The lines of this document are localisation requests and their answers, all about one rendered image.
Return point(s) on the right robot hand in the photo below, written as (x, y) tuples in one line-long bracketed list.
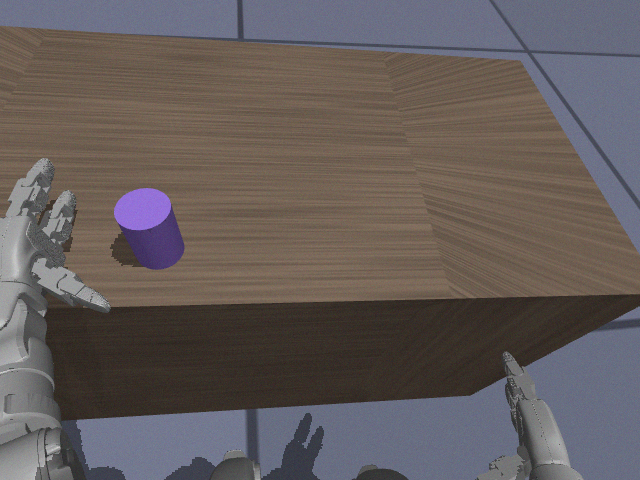
[(540, 440)]

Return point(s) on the left robot hand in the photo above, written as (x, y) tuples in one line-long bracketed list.
[(33, 254)]

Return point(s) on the left robot arm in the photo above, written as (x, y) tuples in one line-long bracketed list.
[(33, 445)]

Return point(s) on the can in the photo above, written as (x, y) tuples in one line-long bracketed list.
[(147, 221)]

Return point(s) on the right robot arm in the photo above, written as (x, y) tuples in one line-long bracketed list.
[(554, 472)]

